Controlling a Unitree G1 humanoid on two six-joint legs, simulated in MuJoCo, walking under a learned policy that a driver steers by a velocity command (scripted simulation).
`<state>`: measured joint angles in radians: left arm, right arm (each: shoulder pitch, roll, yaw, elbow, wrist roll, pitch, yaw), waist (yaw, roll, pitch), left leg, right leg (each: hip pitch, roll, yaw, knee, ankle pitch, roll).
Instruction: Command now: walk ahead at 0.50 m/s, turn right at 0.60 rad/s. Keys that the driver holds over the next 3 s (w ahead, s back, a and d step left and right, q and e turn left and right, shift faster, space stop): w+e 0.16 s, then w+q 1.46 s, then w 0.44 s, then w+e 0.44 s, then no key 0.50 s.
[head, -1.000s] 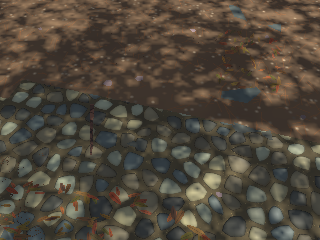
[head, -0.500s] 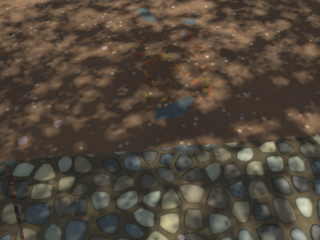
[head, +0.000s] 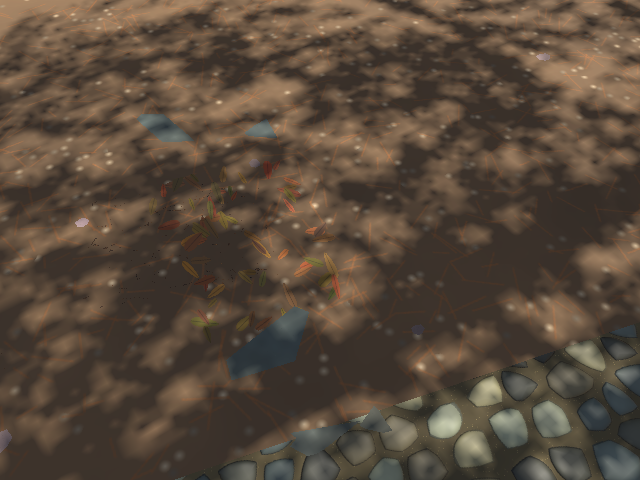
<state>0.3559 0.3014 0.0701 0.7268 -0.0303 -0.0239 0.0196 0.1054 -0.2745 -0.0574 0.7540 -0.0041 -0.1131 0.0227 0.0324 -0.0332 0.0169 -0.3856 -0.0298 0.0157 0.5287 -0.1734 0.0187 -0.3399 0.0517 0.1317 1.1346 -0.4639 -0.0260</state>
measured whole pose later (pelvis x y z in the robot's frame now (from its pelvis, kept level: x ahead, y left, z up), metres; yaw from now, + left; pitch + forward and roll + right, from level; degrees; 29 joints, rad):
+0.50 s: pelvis +0.26 -0.06 +0.00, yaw -4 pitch +2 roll +1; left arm 0.11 0.25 0.04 0.62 0.01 -0.07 -0.02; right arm 0.35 -0.30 -0.05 0.91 0.04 -0.06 0.01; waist -0.05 0.01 0.05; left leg -0.30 0.05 -0.03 1.08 -0.47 0.00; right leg -0.41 -0.02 -0.05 0.56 -0.19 -0.03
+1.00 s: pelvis +0.53 -0.01 -0.01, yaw +13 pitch +1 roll -1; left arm 0.25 0.29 0.07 0.80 -0.03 -0.08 0.01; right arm 0.14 -0.30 -0.08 0.73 0.02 -0.04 0.04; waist 0.01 0.00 0.07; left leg -0.47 -0.05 0.04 0.65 -0.21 0.11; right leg -0.24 -0.05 -0.03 1.14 -0.49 0.03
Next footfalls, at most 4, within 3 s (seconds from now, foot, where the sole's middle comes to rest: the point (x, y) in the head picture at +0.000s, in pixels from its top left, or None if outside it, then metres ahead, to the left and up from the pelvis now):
0.40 right None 0.36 -0.18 -0.77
0.92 left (299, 407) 0.63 0.09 -0.77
1.40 right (345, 283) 0.97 -0.01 -0.77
1.90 left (197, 258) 1.03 0.38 -0.77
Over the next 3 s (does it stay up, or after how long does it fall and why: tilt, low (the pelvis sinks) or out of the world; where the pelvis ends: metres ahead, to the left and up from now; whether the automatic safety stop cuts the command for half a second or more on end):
stays up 1.42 0.50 0.00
